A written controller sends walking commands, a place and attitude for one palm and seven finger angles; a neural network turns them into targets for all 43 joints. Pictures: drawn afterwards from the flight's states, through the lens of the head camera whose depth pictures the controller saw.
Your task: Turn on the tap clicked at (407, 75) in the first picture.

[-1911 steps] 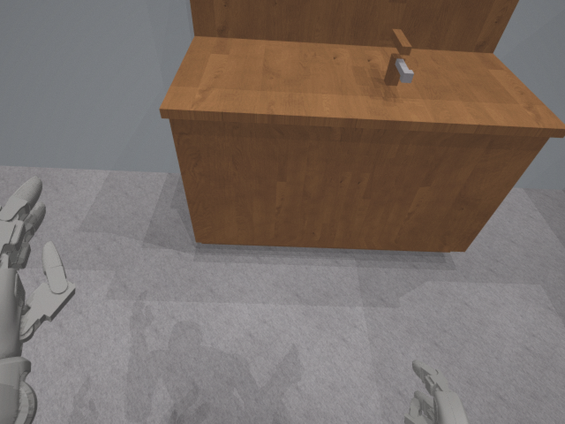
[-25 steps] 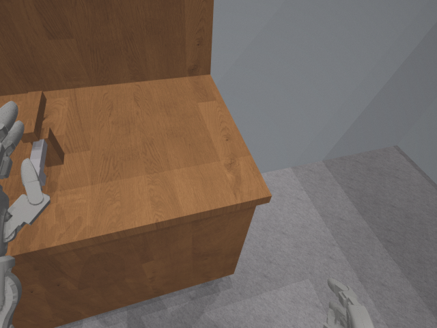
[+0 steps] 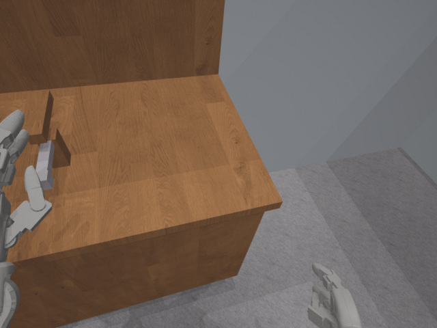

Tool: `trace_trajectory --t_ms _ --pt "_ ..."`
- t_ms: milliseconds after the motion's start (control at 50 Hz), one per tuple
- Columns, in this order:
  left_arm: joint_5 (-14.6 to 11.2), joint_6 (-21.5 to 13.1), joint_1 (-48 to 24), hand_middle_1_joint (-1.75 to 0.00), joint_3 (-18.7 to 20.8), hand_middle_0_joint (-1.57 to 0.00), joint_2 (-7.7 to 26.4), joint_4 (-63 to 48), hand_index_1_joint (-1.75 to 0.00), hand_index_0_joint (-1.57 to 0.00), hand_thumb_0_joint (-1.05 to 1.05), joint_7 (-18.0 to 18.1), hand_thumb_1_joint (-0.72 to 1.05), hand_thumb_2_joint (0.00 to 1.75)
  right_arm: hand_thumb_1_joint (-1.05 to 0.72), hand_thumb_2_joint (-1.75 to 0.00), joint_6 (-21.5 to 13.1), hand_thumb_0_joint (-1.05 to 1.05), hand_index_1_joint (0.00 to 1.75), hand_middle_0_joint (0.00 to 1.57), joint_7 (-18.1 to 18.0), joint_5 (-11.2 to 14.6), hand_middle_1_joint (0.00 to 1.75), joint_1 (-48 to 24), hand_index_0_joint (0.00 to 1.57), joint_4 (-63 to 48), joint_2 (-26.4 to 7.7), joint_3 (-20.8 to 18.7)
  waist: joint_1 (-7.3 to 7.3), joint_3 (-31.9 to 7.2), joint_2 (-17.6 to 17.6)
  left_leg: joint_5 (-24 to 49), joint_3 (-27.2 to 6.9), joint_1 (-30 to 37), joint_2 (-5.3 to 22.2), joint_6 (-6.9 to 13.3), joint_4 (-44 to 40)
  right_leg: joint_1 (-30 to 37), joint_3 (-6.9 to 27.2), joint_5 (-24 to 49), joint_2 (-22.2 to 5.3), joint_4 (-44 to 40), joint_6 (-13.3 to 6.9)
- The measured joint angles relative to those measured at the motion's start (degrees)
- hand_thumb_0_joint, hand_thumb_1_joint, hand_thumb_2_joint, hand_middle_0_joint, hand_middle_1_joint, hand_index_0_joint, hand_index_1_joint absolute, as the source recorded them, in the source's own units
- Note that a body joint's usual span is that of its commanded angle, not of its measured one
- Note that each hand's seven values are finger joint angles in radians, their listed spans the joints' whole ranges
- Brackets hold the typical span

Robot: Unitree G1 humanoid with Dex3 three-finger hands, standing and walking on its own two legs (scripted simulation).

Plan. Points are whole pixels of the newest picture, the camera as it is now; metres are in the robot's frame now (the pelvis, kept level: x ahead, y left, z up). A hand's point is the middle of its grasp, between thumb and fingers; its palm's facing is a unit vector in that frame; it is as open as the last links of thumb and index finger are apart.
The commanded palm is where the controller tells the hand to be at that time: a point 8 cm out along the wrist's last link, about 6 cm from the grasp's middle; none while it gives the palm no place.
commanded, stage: look again from close up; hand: left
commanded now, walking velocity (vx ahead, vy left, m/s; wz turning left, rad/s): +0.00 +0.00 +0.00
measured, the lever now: (42, 180) +0.33 +0.37 +0.04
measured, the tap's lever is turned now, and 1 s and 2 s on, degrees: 0 0 0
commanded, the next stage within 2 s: turn the palm inward beside the body in 0.18 s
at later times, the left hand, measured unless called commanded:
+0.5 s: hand (50, 194) +0.23 +0.26 +0.17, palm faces +0.44 -0.85 -0.30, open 7.4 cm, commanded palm +0.15 +0.27 +0.17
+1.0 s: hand (89, 224) +0.21 +0.21 +0.14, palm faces +0.47 -0.83 -0.30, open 7.4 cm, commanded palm +0.14 +0.25 +0.15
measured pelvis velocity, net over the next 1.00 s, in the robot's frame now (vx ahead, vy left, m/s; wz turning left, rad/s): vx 0.00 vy -0.07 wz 0.12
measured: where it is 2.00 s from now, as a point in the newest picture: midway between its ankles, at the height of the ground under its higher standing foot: outside the picture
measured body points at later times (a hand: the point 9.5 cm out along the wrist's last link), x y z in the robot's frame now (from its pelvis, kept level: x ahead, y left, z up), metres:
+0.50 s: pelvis -0.01 -0.02 +0.00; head -0.01 -0.04 +0.44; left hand +0.20 +0.30 +0.18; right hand +0.18 -0.24 -0.10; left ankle -0.03 +0.07 -0.74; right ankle +0.04 -0.14 -0.74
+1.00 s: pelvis +0.00 -0.07 -0.02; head +0.03 -0.09 +0.43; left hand +0.18 +0.25 +0.15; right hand +0.23 -0.29 -0.11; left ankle -0.03 +0.07 -0.74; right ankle +0.04 -0.14 -0.74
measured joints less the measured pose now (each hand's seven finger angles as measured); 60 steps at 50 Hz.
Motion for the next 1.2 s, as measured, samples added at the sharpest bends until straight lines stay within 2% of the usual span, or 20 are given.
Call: trace_trajectory --t_ms 140,280,300,320,340,380,440,480,520,580,620,680,720,760,800,860,900,980,1080,1200 --pt "0.00 1.42 -0.22 -0.30 -1.13 -0.21 -1.03 1.76 -0.30 -0.20 0.01 -0.02 0.89 0.90 -0.90 -0.90 0.80 0.01 0.30 0.20 -0.21 0.06 0.30 0.01 0.20 -0.21 0.04 0.20 -0.20 0.15 0.07 0.42 -0.12 0.21 -0.25 0.15 -0.26 0.26 -0.10 0.29 -0.26 -0.18 0.10" --pt "0.15 0.74 0.36 -0.30 -1.05 -0.21 -0.56 -0.26 -0.30 -0.20 0.02 0.19 0.89 0.90 -0.90 -0.90 0.73 0.01 0.30 0.20 -0.25 -0.05 0.30 0.67 0.20 -0.16 -0.13 0.02 -0.29 0.53 0.10 0.70 -0.45 0.05 0.01 -0.09 -0.20 0.41 -0.49 0.71 -0.05 -0.58 -0.21" --pt "0.64 0.45 -2.09 -0.30 -1.38 -0.21 1.77 0.39 -0.30 -0.21 0.02 -0.13 0.89 0.90 -0.90 -0.90 0.95 0.01 0.30 0.20 -1.63 0.89 0.30 1.96 0.20 -1.70 -0.93 1.16 -0.08 0.66 0.49 0.50 -1.22 -0.93 0.14 -0.11 0.88 -0.38 -0.57 -1.68 0.31 1.36 0.28" --pt "2.52 0.30 -6.69 -0.30 -1.10 -0.22 5.00 2.51 -0.30 -0.21 0.02 -1.27 0.89 0.90 -0.90 -0.90 0.37 0.01 0.30 0.20 -2.35 0.08 0.30 3.17 0.20 -1.94 -1.24 1.58 0.55 0.66 0.32 0.32 -2.11 -1.75 -0.29 -0.28 1.84 -1.01 -0.54 -2.90 0.31 3.69 -0.57" --pt "2.71 0.65 -11.20 -0.30 -0.58 -0.22 7.60 5.41 -0.30 -0.21 0.02 -2.06 0.88 0.90 -0.90 -0.90 -0.12 0.01 0.30 0.20 -1.95 -0.87 0.30 3.61 0.20 -0.86 -1.24 1.74 0.80 0.09 -0.35 0.40 -2.87 -2.53 -1.13 -0.67 2.19 -1.43 -0.87 -2.94 -0.01 4.84 -1.57" --pt "-0.06 4.20 -17.57 -0.30 1.24 -0.22 8.14 9.82 -0.30 -0.21 0.01 -3.30 0.88 0.90 -0.90 -0.90 0.32 0.01 0.30 0.20 -0.47 -1.16 0.30 2.81 0.20 2.06 -1.81 2.12 0.98 -1.60 -0.32 0.70 -3.53 -3.89 -1.78 -1.21 2.56 -2.87 -1.06 -4.03 -0.43 6.14 -2.04" --pt "-6.35 11.99 -20.14 -0.30 3.49 -0.21 3.49 13.92 -0.30 -0.21 0.01 -5.44 0.89 0.90 -0.90 -0.90 1.22 0.01 0.30 0.21 0.01 0.04 0.30 1.21 0.20 4.78 -3.26 1.89 0.70 -3.55 2.38 0.76 -3.38 -4.05 -1.40 -1.32 2.43 -3.19 -0.90 -4.04 -0.04 6.10 -1.60" --pt "-5.99 16.07 -17.17 -0.30 2.12 -0.21 1.35 14.21 -0.30 -0.20 0.01 -6.09 0.90 0.90 -0.90 -0.90 1.79 0.01 0.30 0.21 0.30 0.72 0.30 0.45 0.20 4.83 -4.13 1.67 0.00 -4.59 3.81 0.75 -3.39 -4.45 -1.21 -1.27 2.56 -3.66 -0.94 -3.99 0.16 6.29 -1.74" --pt "-3.81 17.41 -11.58 -0.30 -0.84 -0.20 0.18 12.71 -0.30 -0.19 0.01 -5.60 0.90 0.90 -0.90 -0.90 2.27 0.02 0.30 0.21 0.63 0.79 0.30 -0.59 0.20 3.96 -4.51 1.49 -0.84 -4.79 4.38 0.59 -3.22 -4.97 -0.96 -1.47 3.02 -4.50 -0.82 -4.29 0.42 7.22 -2.15" --pt "-2.39 13.67 -3.60 -0.30 -4.69 -0.21 -1.29 9.61 -0.30 -0.20 0.01 -3.30 0.90 0.90 -0.90 -0.90 1.91 0.02 0.30 0.21 0.58 -0.34 0.30 -1.56 0.20 2.61 -3.85 0.83 -1.42 -4.84 3.33 0.00 -3.29 -6.74 -0.43 -2.23 4.68 -6.67 -0.98 -5.25 0.94 9.63 -2.99" --pt "-2.67 9.27 -0.92 -0.30 -5.24 -0.21 -1.23 7.80 -0.30 -0.20 0.02 -1.32 0.89 0.90 -0.90 -0.90 1.17 0.01 0.30 0.21 0.19 -0.86 0.30 -1.48 0.20 2.58 -3.06 0.35 -0.67 -4.89 1.80 -0.56 -3.69 -7.83 0.27 -3.04 5.99 -7.75 -1.47 -5.89 1.58 10.96 -3.77" --pt "-2.55 2.72 -1.93 -0.30 -3.35 -0.22 -0.34 7.55 -0.30 -0.21 0.02 2.19 0.89 0.90 -0.90 -0.90 -0.09 0.01 0.30 0.20 -0.09 -1.03 0.30 -0.73 0.20 3.60 -2.60 -0.28 0.59 -5.18 0.64 -1.72 -5.64 -9.62 1.50 -4.21 8.64 -8.38 -3.55 -6.76 2.64 12.08 -4.96" --pt "-2.32 1.18 -5.14 -0.30 -1.05 -0.22 0.48 9.36 -0.30 -0.21 0.02 3.63 0.88 0.90 -0.90 -0.90 -0.31 0.01 0.30 0.20 -0.17 -0.88 0.30 -0.64 0.20 4.70 -3.11 -0.43 1.03 -5.11 1.20 -2.61 -7.39 -10.66 2.15 -4.57 10.55 -8.26 -5.35 -7.24 3.20 12.41 -5.59" --pt "-3.02 2.56 -8.63 -0.30 0.84 -0.22 1.41 12.16 -0.30 -0.21 0.02 3.53 0.89 0.90 -0.90 -0.90 0.04 0.01 0.30 0.20 -0.50 -0.54 0.30 -0.86 0.20 5.77 -3.92 -0.48 1.21 -5.15 2.43 -3.27 -8.83 -11.42 2.51 -4.48 11.91 -8.07 -6.79 -7.63 3.55 12.50 -5.91" --pt "-4.30 6.36 -11.30 -0.30 1.57 -0.21 2.28 15.10 -0.30 -0.21 0.01 2.02 0.89 0.90 -0.90 -0.90 0.80 0.01 0.30 0.20 -1.19 0.12 0.30 -1.45 0.20 6.56 -4.91 -0.54 1.26 -5.08 4.12 -3.66 -9.66 -11.71 2.77 -4.23 12.65 -7.75 -7.62 -7.87 3.81 12.35 -5.82" --pt "-6.12 12.78 -12.92 -0.30 0.53 -0.21 2.88 17.98 -0.30 -0.20 0.01 -1.33 0.89 0.90 -0.90 -0.90 1.73 0.01 0.30 0.20 -2.32 1.19 0.30 -2.61 0.20 6.98 -6.10 -0.95 0.87 -5.00 6.39 -3.74 -9.73 -11.94 2.75 -4.09 12.68 -7.82 -7.85 -8.07 3.64 12.29 -5.18" --pt "-6.85 14.91 -12.30 -0.30 -0.75 -0.21 2.56 17.80 -0.30 -0.20 0.01 -3.02 0.90 0.90 -0.90 -0.90 1.82 0.01 0.30 0.20 -2.77 1.64 0.30 -3.33 0.20 6.88 -6.40 -1.44 0.37 -5.07 7.24 -3.60 -9.23 -12.34 2.65 -4.16 12.48 -8.45 -7.68 -8.37 3.29 12.65 -4.73" --pt "-8.70 11.97 -6.73 -0.30 -2.01 -0.21 0.27 12.24 -0.30 -0.20 0.02 -3.35 0.89 0.90 -0.90 -0.90 1.00 0.02 0.30 0.20 -2.46 1.56 0.30 -3.59 0.20 6.10 -5.32 -2.46 -0.12 -6.13 6.62 -3.98 -7.80 -13.26 2.24 -5.01 12.09 -10.64 -6.33 -9.29 2.79 14.16 -4.79" --pt "-9.19 7.14 0.91 -0.30 -0.88 -0.22 -1.52 5.25 -0.30 -0.21 0.02 -0.96 0.89 0.90 -0.90 -0.90 -0.20 0.01 0.30 0.20 -1.46 1.50 0.30 -0.78 0.20 4.95 -3.67 -2.46 0.54 -8.45 4.04 -5.60 -6.58 -13.23 1.89 -4.68 12.22 -11.45 -5.12 -10.98 2.52 15.43 -5.13" --pt "-8.42 9.65 4.50 -0.30 -0.73 -0.21 -3.40 4.20 -0.30 -0.20 0.01 -0.49 0.89 0.90 -0.90 -0.90 -1.96 0.01 0.30 0.20 -1.96 1.53 0.30 2.08 0.20 3.28 -4.24 -1.49 1.29 -9.29 4.34 -7.10 -6.86 -12.56 1.02 -3.37 13.25 -10.06 -5.33 -12.17 1.67 15.47 -4.03"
